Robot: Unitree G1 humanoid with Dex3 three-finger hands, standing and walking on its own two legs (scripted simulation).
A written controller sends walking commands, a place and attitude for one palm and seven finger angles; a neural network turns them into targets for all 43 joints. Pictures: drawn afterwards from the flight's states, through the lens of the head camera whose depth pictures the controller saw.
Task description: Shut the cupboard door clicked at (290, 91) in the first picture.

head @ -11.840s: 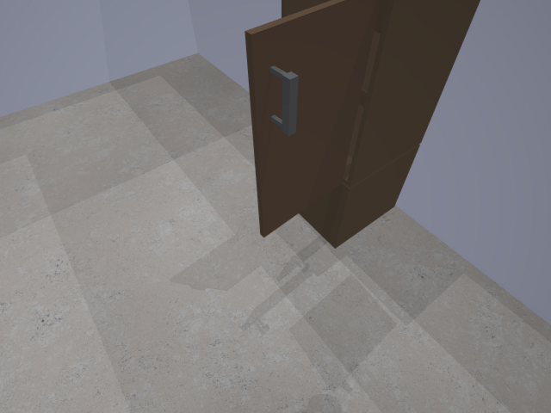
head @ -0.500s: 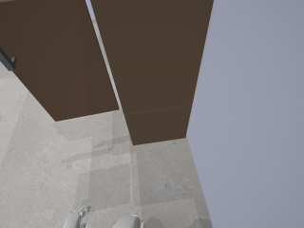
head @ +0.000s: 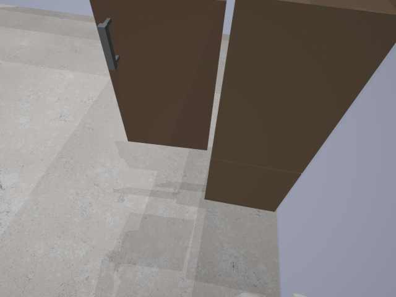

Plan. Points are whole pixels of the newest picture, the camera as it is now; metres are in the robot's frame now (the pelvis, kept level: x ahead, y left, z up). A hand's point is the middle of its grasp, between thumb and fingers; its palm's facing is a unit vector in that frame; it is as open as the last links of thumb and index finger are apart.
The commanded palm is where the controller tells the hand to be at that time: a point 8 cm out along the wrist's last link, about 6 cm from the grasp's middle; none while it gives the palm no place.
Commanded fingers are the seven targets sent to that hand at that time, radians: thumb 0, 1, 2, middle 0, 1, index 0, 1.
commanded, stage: take the last steps up to it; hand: left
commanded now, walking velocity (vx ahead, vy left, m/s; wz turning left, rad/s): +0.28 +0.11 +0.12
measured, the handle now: (110, 44) +0.70 +0.34 +0.12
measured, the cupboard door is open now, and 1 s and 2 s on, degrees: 94 94 94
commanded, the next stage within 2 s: come to a stop and stand still in 0.54 s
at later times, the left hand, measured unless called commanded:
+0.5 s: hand (129, 272) +0.18 +0.18 -0.15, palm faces +0.13 -0.96 -0.23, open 7.2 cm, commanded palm none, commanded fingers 0.00 0.90 0.90 -0.20 -0.30 -0.20 -0.30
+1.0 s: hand (106, 258) +0.21 +0.25 -0.18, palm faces +0.10 -0.97 -0.20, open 7.4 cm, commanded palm none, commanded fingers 0.00 0.90 0.90 -0.20 -0.30 -0.20 -0.30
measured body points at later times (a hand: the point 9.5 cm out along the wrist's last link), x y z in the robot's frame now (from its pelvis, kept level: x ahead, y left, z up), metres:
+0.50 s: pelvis +0.12 -0.01 +0.01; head +0.15 -0.02 +0.46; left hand +0.18 +0.23 -0.13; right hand +0.11 -0.25 -0.15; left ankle +0.12 +0.13 -0.67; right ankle +0.11 -0.12 -0.74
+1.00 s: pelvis +0.20 +0.06 +0.00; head +0.24 +0.07 +0.45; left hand +0.21 +0.30 -0.16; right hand +0.31 -0.16 -0.15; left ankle +0.24 +0.17 -0.74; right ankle +0.18 -0.07 -0.69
